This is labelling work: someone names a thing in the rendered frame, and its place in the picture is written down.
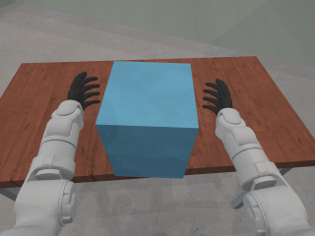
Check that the left robot forearm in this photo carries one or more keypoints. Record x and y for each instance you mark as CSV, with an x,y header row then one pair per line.
x,y
56,155

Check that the robot left upper arm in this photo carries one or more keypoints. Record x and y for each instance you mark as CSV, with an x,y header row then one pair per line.
x,y
44,207

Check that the carton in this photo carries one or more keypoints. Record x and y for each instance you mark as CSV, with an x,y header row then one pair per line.
x,y
148,120

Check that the right robot hand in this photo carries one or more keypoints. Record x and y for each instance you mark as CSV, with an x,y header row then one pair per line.
x,y
222,95

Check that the robot right upper arm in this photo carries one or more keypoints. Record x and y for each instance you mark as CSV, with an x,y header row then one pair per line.
x,y
276,211

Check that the table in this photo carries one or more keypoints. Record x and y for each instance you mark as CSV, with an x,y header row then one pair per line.
x,y
37,90

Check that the left robot hand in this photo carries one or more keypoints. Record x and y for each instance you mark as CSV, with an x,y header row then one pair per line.
x,y
78,88

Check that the right robot forearm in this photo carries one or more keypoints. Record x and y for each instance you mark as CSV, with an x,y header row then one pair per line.
x,y
254,170

